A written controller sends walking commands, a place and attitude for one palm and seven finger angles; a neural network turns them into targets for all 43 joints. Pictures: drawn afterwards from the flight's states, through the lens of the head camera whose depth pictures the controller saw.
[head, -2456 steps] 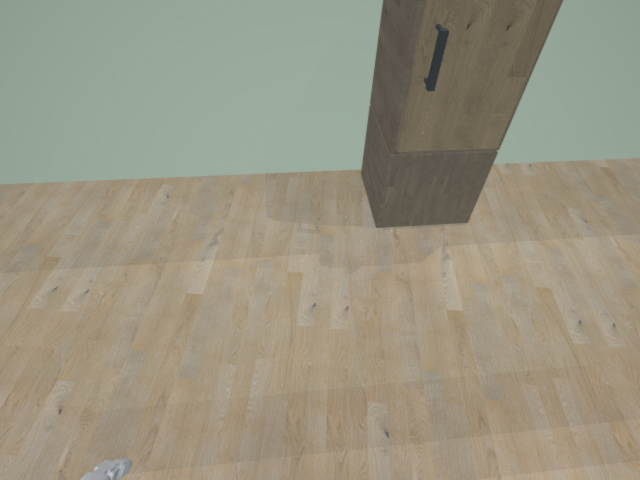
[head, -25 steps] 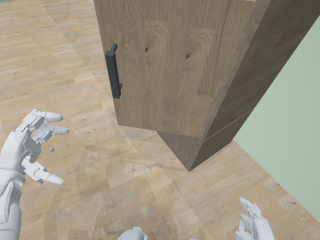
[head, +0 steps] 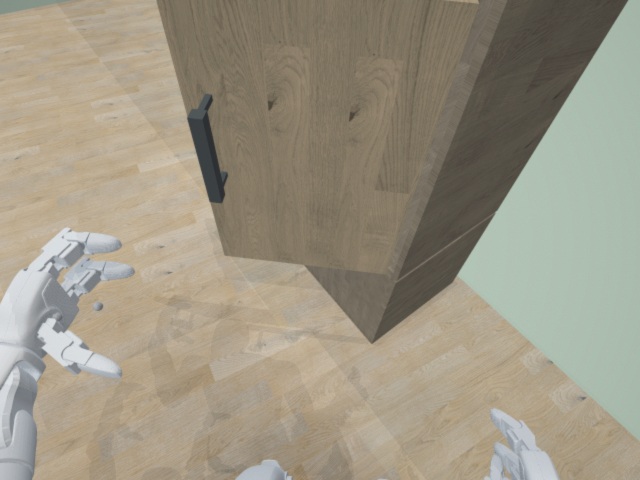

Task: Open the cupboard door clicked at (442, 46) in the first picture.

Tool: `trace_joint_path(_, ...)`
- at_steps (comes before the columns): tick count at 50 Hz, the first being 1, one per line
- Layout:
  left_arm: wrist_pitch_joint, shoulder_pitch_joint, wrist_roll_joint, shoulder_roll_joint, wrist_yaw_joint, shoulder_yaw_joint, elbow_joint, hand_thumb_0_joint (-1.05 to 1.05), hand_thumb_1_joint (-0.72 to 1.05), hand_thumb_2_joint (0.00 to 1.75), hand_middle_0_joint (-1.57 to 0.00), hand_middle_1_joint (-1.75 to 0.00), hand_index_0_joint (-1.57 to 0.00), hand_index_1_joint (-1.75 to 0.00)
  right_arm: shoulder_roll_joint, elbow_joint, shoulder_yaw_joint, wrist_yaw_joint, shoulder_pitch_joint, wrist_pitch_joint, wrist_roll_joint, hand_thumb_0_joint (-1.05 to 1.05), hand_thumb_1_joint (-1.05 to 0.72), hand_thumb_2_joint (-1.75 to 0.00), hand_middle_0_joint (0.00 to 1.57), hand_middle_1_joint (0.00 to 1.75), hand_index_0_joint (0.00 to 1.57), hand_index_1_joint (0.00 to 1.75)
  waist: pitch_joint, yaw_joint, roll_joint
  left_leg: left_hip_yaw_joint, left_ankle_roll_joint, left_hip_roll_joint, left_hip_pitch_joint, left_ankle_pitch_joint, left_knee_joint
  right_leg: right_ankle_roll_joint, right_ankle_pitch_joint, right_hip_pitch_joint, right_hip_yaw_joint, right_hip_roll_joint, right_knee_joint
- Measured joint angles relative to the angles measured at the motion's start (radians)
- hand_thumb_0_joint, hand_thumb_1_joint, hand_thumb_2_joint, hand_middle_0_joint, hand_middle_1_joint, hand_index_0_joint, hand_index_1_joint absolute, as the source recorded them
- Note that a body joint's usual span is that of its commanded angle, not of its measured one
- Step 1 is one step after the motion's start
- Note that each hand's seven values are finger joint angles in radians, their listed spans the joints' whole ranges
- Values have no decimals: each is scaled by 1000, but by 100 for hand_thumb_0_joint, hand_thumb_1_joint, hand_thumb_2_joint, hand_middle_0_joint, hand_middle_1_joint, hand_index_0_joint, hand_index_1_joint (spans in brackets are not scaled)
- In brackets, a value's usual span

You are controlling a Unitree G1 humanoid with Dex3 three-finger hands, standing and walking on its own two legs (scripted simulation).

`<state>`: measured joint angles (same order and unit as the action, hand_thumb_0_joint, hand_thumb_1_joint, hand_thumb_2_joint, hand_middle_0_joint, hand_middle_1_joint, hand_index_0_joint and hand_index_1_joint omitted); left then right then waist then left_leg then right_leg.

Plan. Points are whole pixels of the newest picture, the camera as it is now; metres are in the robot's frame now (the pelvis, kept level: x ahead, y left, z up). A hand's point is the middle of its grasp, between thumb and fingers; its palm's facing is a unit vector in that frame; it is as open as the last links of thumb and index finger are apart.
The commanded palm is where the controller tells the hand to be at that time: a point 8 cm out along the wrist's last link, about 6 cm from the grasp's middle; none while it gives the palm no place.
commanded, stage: raise the hand with hooked fingers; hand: left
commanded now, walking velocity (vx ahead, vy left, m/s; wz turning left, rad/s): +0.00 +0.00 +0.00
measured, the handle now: (212, 151) +0.58 +0.21 +0.04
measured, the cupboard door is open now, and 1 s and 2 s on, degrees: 47 47 47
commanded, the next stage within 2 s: move the hooked fingers beside the handle in 0.02 s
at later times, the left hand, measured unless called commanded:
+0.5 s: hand (126, 258) +0.35 +0.26 +0.07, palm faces -0.03 -1.00 -0.04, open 14.0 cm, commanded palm +0.33 +0.32 +0.06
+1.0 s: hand (142, 215) +0.42 +0.27 +0.06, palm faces -0.07 -1.00 -0.02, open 14.0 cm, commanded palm +0.41 +0.32 +0.06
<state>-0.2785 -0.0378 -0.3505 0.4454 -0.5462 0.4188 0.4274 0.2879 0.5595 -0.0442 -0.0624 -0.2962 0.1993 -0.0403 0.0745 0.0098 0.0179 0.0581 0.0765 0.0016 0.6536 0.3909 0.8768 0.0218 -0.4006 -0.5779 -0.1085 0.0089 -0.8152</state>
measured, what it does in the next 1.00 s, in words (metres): stands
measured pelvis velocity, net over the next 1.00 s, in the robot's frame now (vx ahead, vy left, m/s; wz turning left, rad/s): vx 0.01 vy -0.01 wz -0.03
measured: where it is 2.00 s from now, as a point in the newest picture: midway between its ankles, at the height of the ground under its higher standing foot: outside the picture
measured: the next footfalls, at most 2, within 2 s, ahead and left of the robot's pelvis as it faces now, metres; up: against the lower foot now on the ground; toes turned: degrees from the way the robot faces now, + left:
none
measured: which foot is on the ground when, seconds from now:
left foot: down 0.00-1.00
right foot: down 0.00-1.00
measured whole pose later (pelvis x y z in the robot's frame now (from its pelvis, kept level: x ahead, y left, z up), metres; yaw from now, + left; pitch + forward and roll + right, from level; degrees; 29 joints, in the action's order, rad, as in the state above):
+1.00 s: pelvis +0.01 -0.01 -0.02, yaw -2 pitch +17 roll -3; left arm -0.35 -0.60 -0.24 0.64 -0.63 0.51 1.03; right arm 0.31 0.61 -0.04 -0.06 -0.35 0.06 -0.04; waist 0.09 0.09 0.01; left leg 0.06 0.06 0.03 0.85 0.43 0.97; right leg 0.04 -0.43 -0.78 -0.10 0.03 -0.91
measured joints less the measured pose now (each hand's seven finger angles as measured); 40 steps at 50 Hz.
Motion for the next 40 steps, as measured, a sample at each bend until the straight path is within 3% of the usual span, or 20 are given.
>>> trace_joint_path(9, -4, -19, -5, -3, -10, 0, 33, -2, -50, 30, -30, -120, -30, -120, -4, -1, -9, -8, 19, 2, -3, 1, -90, -90, 21, 30, 21, 30, 6, -5, 5, -8, -15, 8, 8, 2, 7, 16, -9, -10, -7, 8, -14)
trace_joint_path(15, -15, -123, 13, 24, -16, 14, 131, -2, -50, 30, -30, -120, -30, -120, 2, 17, -15, -20, 29, -5, -2, 1, -90, -90, 21, 30, 21, 30, -5, -3, 0, -19, -26, 12, 32, 4, 25, 28, -17, -33, -18, 12, -34)
trace_joint_path(24, -19, -291, 32, 108, -65, 52, 321, -2, -50, 30, -30, -120, -30, -120, 15, 41, -10, -23, 7, -30, -7, 1, -90, -90, 21, 30, 21, 30, -1, 25, -7, -21, -38, 29, 82, 15, 52, 40, -25, -84, -19, 27, -57)
trace_joint_path(40, -65, -434, 68, 184, -92, 120, 505, -2, -50, 30, -30, -120, -30, -120, 25, 46, 7, -3, -61, -99, -4, 1, -90, -90, 21, 30, 21, 30, 12, 62, -13, -3, -29, 38, 152, 34, 79, 33, -32, -161, 0, 34, -81)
